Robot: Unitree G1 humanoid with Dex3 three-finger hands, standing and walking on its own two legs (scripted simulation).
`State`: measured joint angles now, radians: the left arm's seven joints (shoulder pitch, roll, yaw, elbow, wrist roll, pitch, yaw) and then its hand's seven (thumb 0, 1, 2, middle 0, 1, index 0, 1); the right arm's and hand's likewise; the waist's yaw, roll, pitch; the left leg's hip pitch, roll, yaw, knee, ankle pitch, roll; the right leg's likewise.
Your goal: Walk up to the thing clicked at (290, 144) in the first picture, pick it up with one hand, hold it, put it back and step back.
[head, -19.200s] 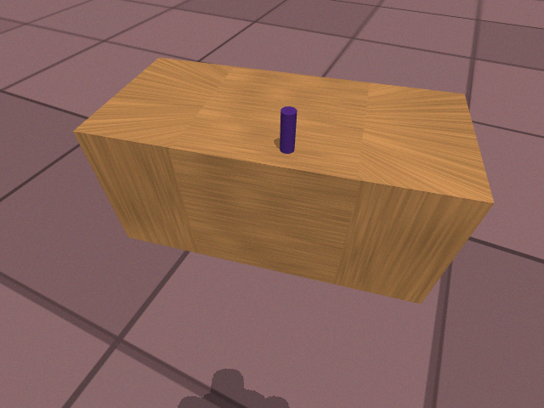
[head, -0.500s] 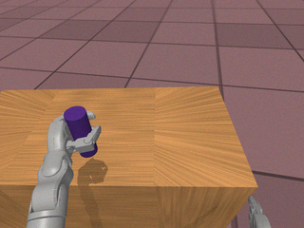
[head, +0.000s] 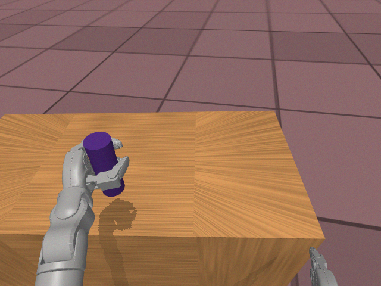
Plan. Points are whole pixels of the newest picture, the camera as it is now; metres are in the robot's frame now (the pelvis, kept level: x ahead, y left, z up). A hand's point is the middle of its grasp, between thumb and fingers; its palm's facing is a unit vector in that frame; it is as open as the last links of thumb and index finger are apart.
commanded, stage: hold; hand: left
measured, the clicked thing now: (106, 166) +0.33 +0.18 +0.14
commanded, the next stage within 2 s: crouch in 0.12 s
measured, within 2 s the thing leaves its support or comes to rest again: neither
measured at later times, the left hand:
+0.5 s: hand (112, 174) +0.34 +0.17 +0.11, palm faces +0.18 -0.98 +0.02, open 6.4 cm
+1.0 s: hand (112, 180) +0.38 +0.21 +0.03, palm faces +0.18 -0.98 +0.01, open 6.4 cm
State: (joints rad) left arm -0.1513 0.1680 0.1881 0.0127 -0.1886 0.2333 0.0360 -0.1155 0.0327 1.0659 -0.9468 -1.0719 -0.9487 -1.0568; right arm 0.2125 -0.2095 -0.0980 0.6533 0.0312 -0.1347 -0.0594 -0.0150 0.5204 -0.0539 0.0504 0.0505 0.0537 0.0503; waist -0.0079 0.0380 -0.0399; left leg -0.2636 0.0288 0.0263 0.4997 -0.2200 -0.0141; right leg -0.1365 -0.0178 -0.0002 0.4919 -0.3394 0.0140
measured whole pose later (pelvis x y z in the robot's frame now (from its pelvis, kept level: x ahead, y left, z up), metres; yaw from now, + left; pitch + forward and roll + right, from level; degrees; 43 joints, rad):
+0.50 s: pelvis -0.01 +0.00 +0.00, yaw +0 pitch +0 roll +0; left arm -0.21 0.19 0.22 0.20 -0.19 0.16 0.01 -0.12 0.03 1.07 -0.95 -1.07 -0.95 -1.06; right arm 0.19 -0.20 -0.08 0.69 0.03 -0.14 -0.05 -0.01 0.55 -0.04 0.05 0.05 0.05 0.05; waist -0.02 0.03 -0.02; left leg -0.30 0.03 0.02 0.50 -0.20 -0.02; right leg -0.18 -0.01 -0.01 0.51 -0.33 0.01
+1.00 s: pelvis -0.02 +0.00 -0.03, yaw -1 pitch +9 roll -1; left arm -0.42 0.32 0.29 0.75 -0.18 -0.26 -0.06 -0.12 0.03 1.08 -0.95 -1.06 -0.95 -1.05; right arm 0.22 -0.23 -0.08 0.53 0.02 -0.10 -0.03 -0.01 0.53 -0.05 0.05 0.05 0.05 0.05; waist -0.08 -0.01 -0.07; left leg -0.61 0.06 0.03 0.75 -0.29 -0.01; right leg -0.49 0.01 0.01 0.75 -0.41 0.01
